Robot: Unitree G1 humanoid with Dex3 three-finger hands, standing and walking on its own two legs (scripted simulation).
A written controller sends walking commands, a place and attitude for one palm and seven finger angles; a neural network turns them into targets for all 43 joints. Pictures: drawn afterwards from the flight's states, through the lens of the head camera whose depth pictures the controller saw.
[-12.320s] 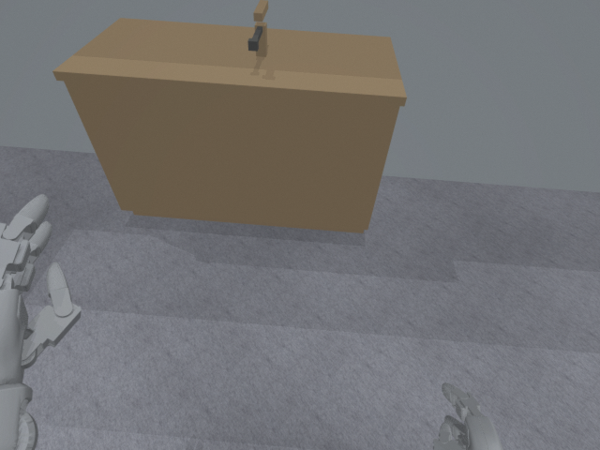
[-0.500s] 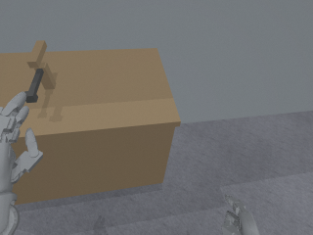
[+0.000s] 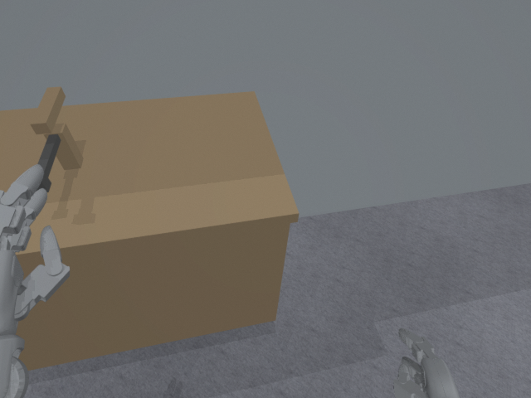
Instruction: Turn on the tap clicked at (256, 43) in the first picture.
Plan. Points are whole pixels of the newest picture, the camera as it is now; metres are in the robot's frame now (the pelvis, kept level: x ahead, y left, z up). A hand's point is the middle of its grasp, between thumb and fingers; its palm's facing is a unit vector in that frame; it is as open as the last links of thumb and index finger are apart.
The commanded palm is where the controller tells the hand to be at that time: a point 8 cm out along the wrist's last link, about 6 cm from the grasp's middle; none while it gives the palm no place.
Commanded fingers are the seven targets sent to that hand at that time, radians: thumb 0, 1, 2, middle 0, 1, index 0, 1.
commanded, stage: shuffle to correct the standing spot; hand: left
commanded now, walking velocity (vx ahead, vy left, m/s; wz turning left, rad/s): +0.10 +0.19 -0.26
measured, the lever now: (38, 183) +0.44 +0.46 +0.04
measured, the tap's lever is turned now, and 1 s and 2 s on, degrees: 0 0 0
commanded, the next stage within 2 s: come to a stop and stand still in 1.16 s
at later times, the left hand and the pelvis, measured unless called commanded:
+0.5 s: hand (61, 250) +0.24 +0.26 +0.16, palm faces +0.35 -0.85 -0.40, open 7.4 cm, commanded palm +0.18 +0.30 +0.18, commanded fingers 0.00 0.90 0.90 -0.20 -0.30 -0.20 -0.30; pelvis +0.01 +0.03 -0.01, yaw -3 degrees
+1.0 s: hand (72, 225) +0.27 +0.26 +0.17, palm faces +0.24 -0.87 -0.44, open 7.4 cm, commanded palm +0.22 +0.31 +0.18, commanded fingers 0.00 0.90 0.90 -0.20 -0.30 -0.20 -0.30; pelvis +0.02 +0.06 +0.00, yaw -8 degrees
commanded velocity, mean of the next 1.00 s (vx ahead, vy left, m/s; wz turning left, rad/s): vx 0.09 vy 0.18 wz -0.12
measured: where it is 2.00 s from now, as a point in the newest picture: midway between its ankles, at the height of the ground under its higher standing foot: outside the picture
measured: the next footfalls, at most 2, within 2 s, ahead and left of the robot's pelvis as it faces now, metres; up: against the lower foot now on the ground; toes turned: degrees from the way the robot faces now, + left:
left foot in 1.10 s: +0.12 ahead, +0.24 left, +0.00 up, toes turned -5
right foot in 1.48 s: +0.06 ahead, +0.00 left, +0.00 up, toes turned -9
